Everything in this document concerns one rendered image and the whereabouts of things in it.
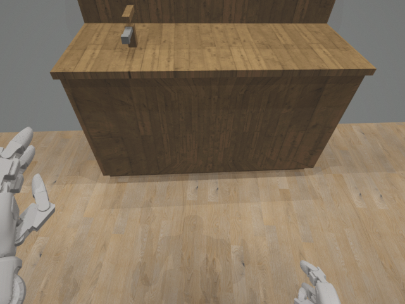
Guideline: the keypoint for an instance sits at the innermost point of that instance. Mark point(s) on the tap lever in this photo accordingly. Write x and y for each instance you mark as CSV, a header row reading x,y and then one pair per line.
x,y
125,37

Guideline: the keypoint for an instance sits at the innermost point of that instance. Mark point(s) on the counter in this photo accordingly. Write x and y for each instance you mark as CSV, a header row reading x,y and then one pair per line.
x,y
208,86

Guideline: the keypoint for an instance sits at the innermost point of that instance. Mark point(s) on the robot right hand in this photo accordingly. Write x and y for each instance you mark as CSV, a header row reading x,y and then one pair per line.
x,y
323,293

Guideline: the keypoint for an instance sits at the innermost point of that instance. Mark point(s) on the robot left hand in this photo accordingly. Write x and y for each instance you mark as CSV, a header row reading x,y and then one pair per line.
x,y
14,160

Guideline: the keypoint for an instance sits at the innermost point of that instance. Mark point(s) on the robot left forearm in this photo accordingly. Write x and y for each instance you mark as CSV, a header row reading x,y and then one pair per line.
x,y
12,286

